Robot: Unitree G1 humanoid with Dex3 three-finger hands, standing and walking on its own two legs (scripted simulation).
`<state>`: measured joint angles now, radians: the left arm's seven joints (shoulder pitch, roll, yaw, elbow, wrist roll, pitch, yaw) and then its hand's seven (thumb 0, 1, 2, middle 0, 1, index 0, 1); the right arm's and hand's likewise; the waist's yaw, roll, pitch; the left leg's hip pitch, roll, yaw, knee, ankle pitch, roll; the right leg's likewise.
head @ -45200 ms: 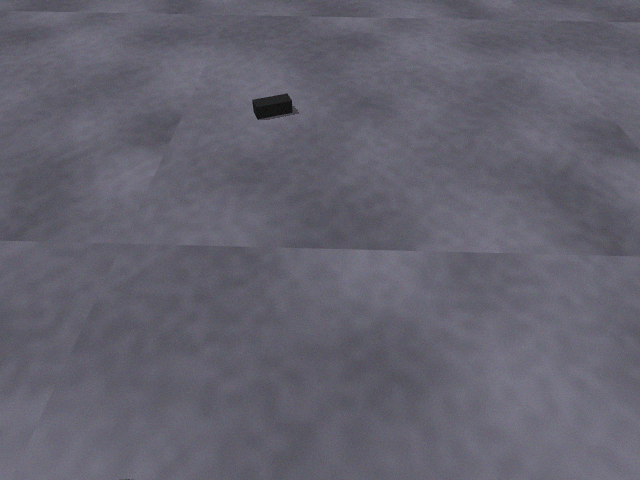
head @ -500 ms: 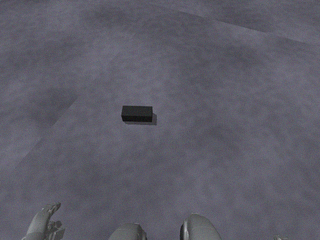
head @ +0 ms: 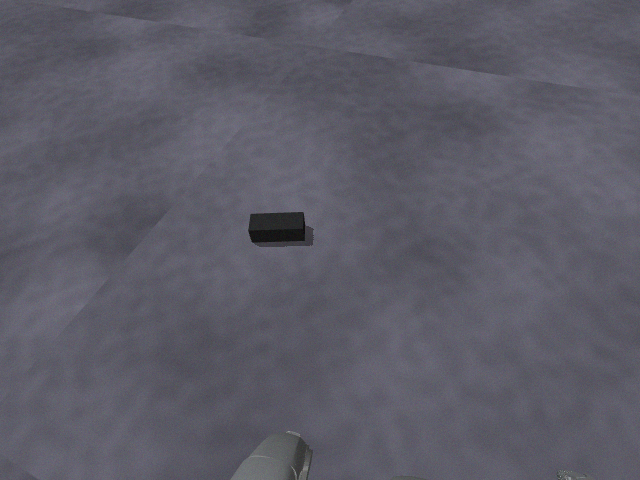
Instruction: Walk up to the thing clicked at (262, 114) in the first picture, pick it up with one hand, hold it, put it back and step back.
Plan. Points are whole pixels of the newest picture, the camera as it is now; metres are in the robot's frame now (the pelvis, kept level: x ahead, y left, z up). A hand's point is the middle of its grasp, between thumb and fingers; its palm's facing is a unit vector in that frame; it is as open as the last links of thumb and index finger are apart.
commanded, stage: step back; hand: left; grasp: from above
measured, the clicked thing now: (277, 227) +1.05 +0.29 -0.72
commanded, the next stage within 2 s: stand in 1.00 s
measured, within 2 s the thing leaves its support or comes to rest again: neither
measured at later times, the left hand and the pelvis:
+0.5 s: hand out of the picture +0.04 +0.27 -0.14, palm faces +0.11 -0.92 -0.38, open 7.4 cm; pelvis -0.01 +0.00 +0.00, yaw +4 degrees
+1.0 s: hand out of the picture +0.11 +0.30 -0.14, palm faces +0.07 -0.93 -0.36, open 7.4 cm; pelvis +0.04 +0.03 +0.01, yaw +3 degrees
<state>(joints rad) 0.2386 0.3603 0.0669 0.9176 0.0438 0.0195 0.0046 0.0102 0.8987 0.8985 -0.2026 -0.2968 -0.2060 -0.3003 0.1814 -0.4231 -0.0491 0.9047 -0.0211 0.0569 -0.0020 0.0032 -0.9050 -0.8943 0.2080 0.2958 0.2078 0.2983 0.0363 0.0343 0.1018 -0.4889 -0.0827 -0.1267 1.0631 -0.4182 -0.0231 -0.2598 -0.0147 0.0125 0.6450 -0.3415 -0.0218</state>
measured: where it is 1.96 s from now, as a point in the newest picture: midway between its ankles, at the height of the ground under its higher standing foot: outside the picture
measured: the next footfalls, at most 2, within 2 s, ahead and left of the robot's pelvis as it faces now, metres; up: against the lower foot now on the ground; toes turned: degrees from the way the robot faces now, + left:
left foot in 0.12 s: +0.02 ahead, +0.14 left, +0.00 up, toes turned +2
left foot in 0.62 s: +0.09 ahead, +0.15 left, +0.00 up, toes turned +5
